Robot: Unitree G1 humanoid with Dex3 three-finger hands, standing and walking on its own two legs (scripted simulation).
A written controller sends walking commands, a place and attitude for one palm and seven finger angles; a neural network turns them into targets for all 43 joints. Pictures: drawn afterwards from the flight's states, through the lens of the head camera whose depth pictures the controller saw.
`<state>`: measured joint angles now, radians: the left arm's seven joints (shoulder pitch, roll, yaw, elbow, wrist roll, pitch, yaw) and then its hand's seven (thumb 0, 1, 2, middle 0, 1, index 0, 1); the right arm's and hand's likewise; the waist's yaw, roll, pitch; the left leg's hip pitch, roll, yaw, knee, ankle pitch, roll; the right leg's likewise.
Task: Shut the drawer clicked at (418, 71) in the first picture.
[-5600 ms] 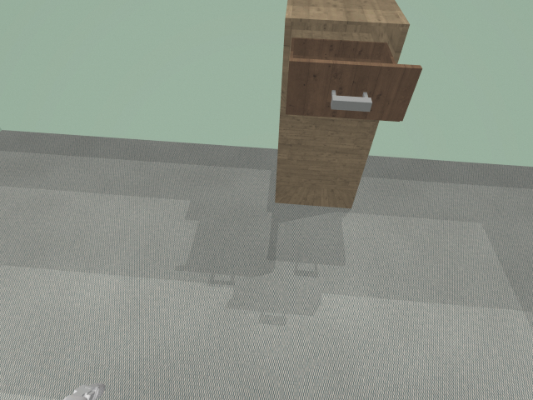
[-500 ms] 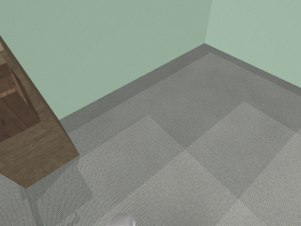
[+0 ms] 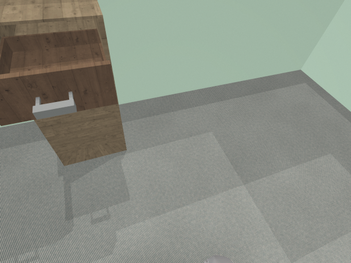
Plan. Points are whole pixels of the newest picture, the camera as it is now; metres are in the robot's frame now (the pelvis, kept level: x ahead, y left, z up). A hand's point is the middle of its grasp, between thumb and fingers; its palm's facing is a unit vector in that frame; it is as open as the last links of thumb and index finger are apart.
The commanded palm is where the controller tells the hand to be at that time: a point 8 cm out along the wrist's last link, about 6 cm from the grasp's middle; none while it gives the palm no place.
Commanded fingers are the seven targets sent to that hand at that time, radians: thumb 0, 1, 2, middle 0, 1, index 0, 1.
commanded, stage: turn to face it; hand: left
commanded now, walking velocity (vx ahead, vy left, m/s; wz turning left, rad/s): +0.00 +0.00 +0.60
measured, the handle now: (55, 103) +0.50 +0.39 +0.02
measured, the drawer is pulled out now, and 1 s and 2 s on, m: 0.29 0.29 0.29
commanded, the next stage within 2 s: take the last steps up to it in 0.60 s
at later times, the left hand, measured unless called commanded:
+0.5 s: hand out of the picture +0.00 +0.16 -0.14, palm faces +0.32 -0.90 -0.29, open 7.4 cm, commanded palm none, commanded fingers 0.00 0.90 0.90 -0.20 -0.30 -0.20 -0.30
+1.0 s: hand out of the picture -0.12 +0.21 -0.18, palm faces +0.48 -0.86 -0.17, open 7.4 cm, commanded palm none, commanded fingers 0.00 0.90 0.90 -0.20 -0.30 -0.20 -0.30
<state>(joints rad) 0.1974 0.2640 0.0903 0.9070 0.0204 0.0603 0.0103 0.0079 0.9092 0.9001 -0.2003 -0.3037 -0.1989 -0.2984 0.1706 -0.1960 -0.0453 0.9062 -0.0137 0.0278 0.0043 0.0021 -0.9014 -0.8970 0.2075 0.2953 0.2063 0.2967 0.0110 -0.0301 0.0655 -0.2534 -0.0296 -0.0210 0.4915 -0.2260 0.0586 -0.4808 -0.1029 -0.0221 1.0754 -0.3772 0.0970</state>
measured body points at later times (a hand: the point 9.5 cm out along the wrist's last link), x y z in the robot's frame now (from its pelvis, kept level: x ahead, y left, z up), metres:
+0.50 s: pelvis -0.03 -0.05 +0.00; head -0.01 -0.08 +0.45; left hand -0.02 +0.21 -0.12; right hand +0.08 -0.30 -0.16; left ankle -0.08 +0.10 -0.64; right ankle -0.01 -0.16 -0.74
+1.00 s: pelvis -0.04 +0.03 +0.01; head -0.07 +0.06 +0.46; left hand -0.15 +0.25 -0.16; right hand +0.12 -0.16 -0.12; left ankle -0.10 +0.08 -0.74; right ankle +0.03 -0.12 -0.65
